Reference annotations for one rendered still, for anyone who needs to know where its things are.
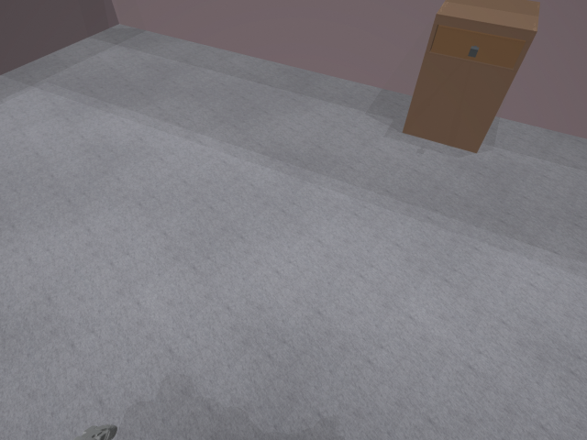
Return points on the drawer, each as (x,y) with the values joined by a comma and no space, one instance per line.
(493,49)

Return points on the handle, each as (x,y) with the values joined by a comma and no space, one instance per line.
(473,51)

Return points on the cabinet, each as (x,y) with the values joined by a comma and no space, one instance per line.
(456,100)

